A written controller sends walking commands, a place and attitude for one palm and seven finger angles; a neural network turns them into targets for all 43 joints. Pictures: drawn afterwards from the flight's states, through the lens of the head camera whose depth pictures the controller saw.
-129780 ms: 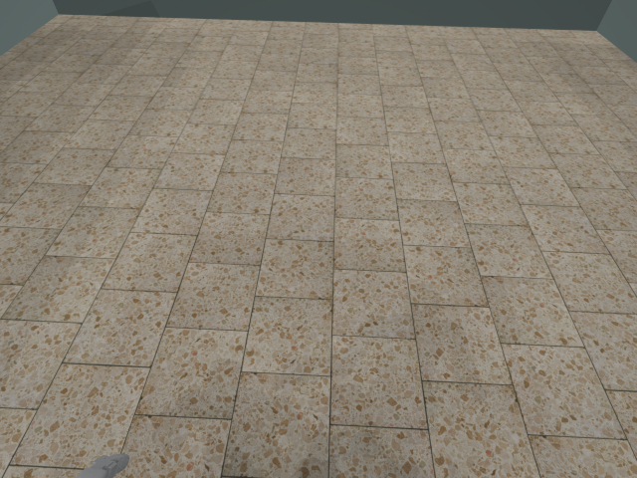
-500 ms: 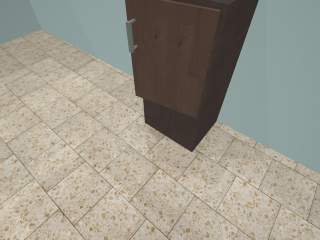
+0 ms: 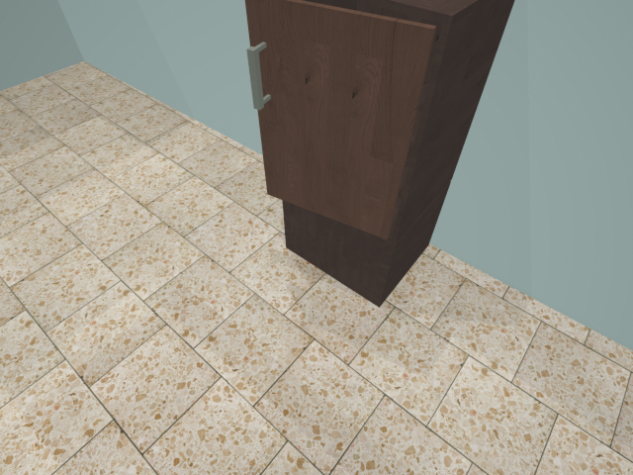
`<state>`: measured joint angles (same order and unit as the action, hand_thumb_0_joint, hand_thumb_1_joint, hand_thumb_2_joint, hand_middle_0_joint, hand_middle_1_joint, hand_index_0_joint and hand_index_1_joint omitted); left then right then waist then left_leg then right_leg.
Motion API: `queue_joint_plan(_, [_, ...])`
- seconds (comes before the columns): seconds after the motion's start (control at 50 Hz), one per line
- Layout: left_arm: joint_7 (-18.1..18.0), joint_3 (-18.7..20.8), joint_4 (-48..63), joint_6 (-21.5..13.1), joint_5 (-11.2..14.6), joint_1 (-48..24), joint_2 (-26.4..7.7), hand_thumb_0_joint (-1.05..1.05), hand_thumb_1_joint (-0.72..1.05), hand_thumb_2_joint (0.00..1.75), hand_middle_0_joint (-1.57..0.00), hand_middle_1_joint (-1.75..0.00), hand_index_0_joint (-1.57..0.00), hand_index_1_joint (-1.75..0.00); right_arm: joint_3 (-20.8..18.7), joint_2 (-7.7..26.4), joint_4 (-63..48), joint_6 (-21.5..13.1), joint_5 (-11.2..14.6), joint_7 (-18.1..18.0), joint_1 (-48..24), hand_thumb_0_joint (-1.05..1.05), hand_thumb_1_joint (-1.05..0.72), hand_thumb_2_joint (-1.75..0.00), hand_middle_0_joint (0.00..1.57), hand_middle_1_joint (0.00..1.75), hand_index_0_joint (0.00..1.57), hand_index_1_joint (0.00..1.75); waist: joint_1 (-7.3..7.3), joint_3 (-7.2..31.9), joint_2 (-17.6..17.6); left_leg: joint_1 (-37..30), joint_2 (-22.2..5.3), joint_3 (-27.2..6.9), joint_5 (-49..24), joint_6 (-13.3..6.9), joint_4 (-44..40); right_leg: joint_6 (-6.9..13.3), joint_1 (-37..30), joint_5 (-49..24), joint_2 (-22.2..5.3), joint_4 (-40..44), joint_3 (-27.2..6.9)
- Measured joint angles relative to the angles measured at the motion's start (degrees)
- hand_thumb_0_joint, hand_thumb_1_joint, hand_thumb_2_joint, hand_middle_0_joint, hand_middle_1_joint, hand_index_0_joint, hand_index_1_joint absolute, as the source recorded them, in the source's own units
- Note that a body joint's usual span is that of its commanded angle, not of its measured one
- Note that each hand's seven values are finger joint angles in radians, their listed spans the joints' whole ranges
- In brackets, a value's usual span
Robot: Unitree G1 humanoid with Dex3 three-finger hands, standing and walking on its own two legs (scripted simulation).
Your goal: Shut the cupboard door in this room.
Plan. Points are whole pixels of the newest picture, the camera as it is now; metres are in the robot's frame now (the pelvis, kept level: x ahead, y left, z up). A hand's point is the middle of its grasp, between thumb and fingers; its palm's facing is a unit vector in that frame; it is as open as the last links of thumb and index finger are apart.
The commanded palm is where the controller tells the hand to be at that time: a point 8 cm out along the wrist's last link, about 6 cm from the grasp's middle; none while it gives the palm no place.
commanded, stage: walk to a spot facing it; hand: left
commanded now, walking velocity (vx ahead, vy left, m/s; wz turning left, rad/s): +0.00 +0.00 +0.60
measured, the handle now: (260, 76) +0.96 +0.19 +0.04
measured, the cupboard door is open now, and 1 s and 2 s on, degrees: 11 11 11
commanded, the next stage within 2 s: none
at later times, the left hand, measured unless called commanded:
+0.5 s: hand out of the picture +0.00 +0.24 -0.18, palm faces +0.24 -0.94 -0.26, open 7.4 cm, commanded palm none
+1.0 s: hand out of the picture -0.08 +0.20 -0.19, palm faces +0.57 -0.78 -0.24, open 7.4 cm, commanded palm none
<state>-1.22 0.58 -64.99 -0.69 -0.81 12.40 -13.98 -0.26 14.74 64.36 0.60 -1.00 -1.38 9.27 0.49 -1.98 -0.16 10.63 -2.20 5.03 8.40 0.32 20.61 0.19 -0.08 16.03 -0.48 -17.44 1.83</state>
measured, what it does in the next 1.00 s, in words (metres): steps on the spot, turning left: right foot, then left foot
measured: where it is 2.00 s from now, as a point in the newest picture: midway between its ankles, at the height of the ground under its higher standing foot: outside the picture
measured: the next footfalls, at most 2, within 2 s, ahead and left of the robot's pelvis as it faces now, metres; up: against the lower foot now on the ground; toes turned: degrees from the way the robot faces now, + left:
right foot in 0.68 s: +0.06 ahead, -0.13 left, +0.00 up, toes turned +21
left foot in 1.00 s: -0.06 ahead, +0.12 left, +0.00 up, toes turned +39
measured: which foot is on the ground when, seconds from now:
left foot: down 0.00-0.68, up 0.70-0.98, down 1.00-1.00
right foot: down 0.00-0.32, up 0.34-0.66, down 0.68-1.00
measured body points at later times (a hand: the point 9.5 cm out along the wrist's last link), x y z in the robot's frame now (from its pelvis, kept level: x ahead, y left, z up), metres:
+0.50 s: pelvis -0.02 +0.02 -0.01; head +0.03 +0.03 +0.43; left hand -0.01 +0.29 -0.16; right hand +0.06 -0.21 -0.16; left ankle +0.02 +0.12 -0.75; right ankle -0.03 -0.13 -0.68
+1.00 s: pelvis -0.03 -0.01 -0.02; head +0.01 +0.03 +0.42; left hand -0.11 +0.24 -0.17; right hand +0.20 -0.19 -0.16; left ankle -0.10 +0.10 -0.75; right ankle +0.02 -0.14 -0.75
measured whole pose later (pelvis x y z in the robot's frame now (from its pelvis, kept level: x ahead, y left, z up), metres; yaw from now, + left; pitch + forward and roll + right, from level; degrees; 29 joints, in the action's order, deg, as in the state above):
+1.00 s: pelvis -0.03 -0.01 -0.02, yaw +36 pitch +0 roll +1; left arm -1.0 3.2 -50.2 0.8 -1.7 12.9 -12.3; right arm -3.9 15.0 51.2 3.7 -1.3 1.5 10.1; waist 1.0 -5.8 1.7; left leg 17.3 -1.3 3.3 20.0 1.3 35.1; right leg -3.0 14.3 22.5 -10.0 -37.8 11.5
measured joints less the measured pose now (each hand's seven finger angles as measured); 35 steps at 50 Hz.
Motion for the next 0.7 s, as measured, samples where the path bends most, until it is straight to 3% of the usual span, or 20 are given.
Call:
queue_joint_plan(0.12, [-0.58, 0.68, 1.75, 1.01, 0.12, 0.02, 1.09, 0.01, 0.9, 0.9, -0.2, -0.29, -0.2, -0.3, -0.26, -1.01, -1.04, 0.97, -0.08, -0.16, 1.47, 0.01, -0.91, -0.9, 0.2, 0.3, 0.2, 0.3, 0.57, -0.62, 0.1, 2.5, 0.61, -1.74, 1.41, 0.01, 3.92, -0.04, 1.95, 2.61, -0.51, -4.62, 1.81])
queue_joint_plan(0.2, [-0.61, 1.46, 3.92, 1.63, -0.1, 0.41, 2.09, 0.01, 0.9, 0.9, -0.2, -0.29, -0.2, -0.3, -0.84, -1.9, -2.13, 2.22, -0.16, 0.22, 2.75, 0.01, -0.91, -0.9, 0.2, 0.3, 0.2, 0.3, 0.68, -1.79, -0.59, 6.28, 0.81, -3.45, 4.04, -0.12, 11.17, 0.09, 3.38, 5.29, -0.73, -9.15, 4.22])
queue_joint_plan(0.28, [-0.79, 2.22, 5.45, 2.1, -0.82, 1.25, 2.37, 0.01, 0.9, 0.9, -0.2, -0.29, -0.2, -0.3, -1.75, -2.99, -3.45, 3.51, -0.18, 0.8, 4.11, 0.01, -0.91, -0.9, 0.2, 0.3, 0.2, 0.3, 0.91, -3.09, 0.12, 9.41, 0.75, -2.16, 14.33, 0.3, 22.18, -0.51, 3.74, 8.57, -2.22, -13.86, 7.12])
queue_joint_plan(0.32, [-0.7, 2.55, 6.18, 2.42, -0.68, 1.66, 2.1, 0.01, 0.9, 0.9, -0.2, -0.29, -0.2, -0.3, -1.82, -3.21, -4.81, 3.05, -0.33, 1.22, 4.87, 0.01, -0.91, -0.9, 0.2, 0.3, 0.2, 0.3, 1.08, -3.38, 0.95, 8.56, 0.92, -2.04, 7.21, -0.64, 18.25, -1.24, 5.98, 10.82, -3.83, -19.3, 8.2])
queue_joint_plan(0.38, [-0.67, 2.85, 7.26, 3.68, -0.11, 0.51, 1.48, 0.01, 0.9, 0.9, -0.2, -0.29, -0.2, -0.3, -1.8, -3.84, -6.09, 1.91, -0.73, 1.02, 4.42, 0.01, -0.91, -0.9, 0.2, 0.3, 0.2, 0.3, 0.79, -4.81, 2.26, 9.63, 2.94, -1.9, 7.56, -2.88, 18.8, -1.51, 14.5, 16.02, -3.88, -36.42, 3.19])
queue_joint_plan(0.44, [-0.36, 3.28, 8.39, 4.31, -0.3, -0.78, 1.34, 0.01, 0.9, 0.9, -0.2, -0.29, -0.2, -0.3, -1.72, -3.95, -7.19, 1.87, -1.05, 0.69, 4.57, 0.01, -0.9, -0.9, 0.2, 0.3, 0.2, 0.3, 1.08, -4.45, 1.51, 9.56, 4.0, -3.24, 5.76, -3.16, 14.57, -1.5, 20.96, 12.71, -2.85, -43.81, 0.45])
queue_joint_plan(0.54, [-0.03, 3.48, 11.64, 3.42, -0.35, -2.84, 1.13, 0.01, 0.9, 0.9, -0.2, -0.29, -0.2, -0.3, -1.93, -3.34, -8.07, 2.01, -1.26, 0.5, 4.31, 0.01, -0.9, -0.9, 0.2, 0.3, 0.2, 0.3, 1.36, -3.77, -1.0, 9.76, 4.55, -7.13, 0.61, -2.86, 8.29, -2.03, 24.09, 9.67, -1.8, -37.74, -1.67])
queue_joint_plan(0.64, [-0.22, 3.45, 14.05, 2.8, -0.27, -3.78, 0.85, 0.01, 0.91, 0.9, -0.2, -0.29, -0.2, -0.3, -2.92, -2.41, -8.96, 2.99, -1.27, 0.82, 3.76, 0.01, -0.9, -0.9, 0.21, 0.3, 0.2, 0.3, 1.7, -2.41, -2.4, 11.23, 5.15, -11.5, -1.32, -1.31, 7.21, -1.93, 20.04, 7.7, -0.33, -24.27, -2.25])
queue_joint_plan(0.68, [-0.22, 3.38, 15.13, 2.19, -0.44, -2.96, 0.41, 0.01, 0.9, 0.9, -0.2, -0.29, -0.2, -0.3, -3.52, -2.15, -9.6, 3.63, -0.95, 1.0, 3.82, 0.01, -0.9, -0.9, 0.21, 0.3, 0.2, 0.3, 1.39, -1.18, -1.65, 13.16, 6.45, -12.52, 0.42, -0.47, 9.53, -0.99, 16.12, 5.77, -0.74, -14.61, -2.26])
queue_joint_plan(0.7, [-0.39, 3.43, 15.28, 1.93, -0.8, -2.75, 0.52, 0.01, 0.9, 0.9, -0.2, -0.29, -0.2, -0.3, -3.99, -1.81, -9.71, 3.9, -0.76, 1.09, 3.39, 0.01, -0.9, -0.9, 0.2, 0.3, 0.2, 0.3, 0.9, -1.14, -1.52, 15.13, 6.94, -12.41, 5.74, 0.22, 13.95, -0.6, 16.22, 2.31, -1.03, -13.67, -2.07])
